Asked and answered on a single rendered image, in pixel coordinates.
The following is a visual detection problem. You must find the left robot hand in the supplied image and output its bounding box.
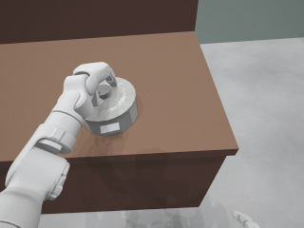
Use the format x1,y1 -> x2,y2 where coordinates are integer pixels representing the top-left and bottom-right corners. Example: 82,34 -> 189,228
73,62 -> 118,107

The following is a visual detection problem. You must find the right robot hand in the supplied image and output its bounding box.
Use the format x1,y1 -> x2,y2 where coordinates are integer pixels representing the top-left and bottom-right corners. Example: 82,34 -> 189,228
232,210 -> 260,228

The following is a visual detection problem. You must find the table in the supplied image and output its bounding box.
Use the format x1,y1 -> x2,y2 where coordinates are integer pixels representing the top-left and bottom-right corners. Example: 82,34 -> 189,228
0,0 -> 239,215

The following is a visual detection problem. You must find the pot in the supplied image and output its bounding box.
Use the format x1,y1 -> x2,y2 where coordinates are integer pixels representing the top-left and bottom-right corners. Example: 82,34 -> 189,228
84,101 -> 138,137

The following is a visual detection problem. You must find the knob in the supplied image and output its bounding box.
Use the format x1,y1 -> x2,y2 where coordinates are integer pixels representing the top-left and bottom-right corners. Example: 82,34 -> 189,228
97,84 -> 112,100

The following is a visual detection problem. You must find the robot left forearm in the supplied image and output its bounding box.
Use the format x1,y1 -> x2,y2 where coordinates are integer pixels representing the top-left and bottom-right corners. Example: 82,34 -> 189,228
5,69 -> 99,187

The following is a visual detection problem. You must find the robot left upper arm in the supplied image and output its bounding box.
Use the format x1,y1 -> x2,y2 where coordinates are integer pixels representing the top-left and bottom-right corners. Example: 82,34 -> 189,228
0,146 -> 70,228

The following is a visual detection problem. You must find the lid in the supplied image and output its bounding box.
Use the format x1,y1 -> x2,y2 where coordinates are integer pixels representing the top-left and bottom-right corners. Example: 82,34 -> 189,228
85,77 -> 136,124

